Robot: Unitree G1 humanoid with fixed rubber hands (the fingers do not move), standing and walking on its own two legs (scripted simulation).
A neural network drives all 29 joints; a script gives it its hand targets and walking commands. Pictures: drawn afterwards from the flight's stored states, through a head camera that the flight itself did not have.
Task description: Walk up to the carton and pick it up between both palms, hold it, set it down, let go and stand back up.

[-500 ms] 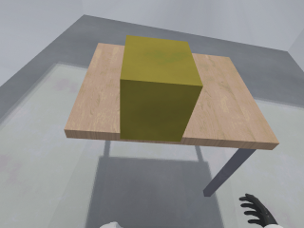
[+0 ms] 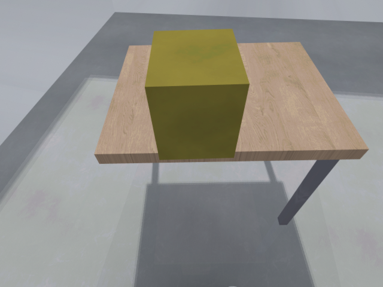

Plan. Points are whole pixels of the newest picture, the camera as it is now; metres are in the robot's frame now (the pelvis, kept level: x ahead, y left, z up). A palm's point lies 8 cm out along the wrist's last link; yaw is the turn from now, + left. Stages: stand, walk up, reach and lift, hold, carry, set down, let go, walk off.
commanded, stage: walk up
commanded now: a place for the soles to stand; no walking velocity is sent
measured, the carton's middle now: (195, 96) +0.60 -0.01 +0.06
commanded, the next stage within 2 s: none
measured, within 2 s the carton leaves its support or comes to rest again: neither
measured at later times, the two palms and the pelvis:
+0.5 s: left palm out of the picture +0.15 +0.31 -0.11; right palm out of the picture +0.13 -0.32 -0.08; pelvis +0.09 +0.00 +0.00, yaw +1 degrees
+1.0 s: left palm (62, 265) +0.20 +0.30 -0.11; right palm (339, 254) +0.21 -0.31 -0.06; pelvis +0.10 +0.00 +0.00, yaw +1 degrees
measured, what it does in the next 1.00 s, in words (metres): walks ahead: left foot, then right foot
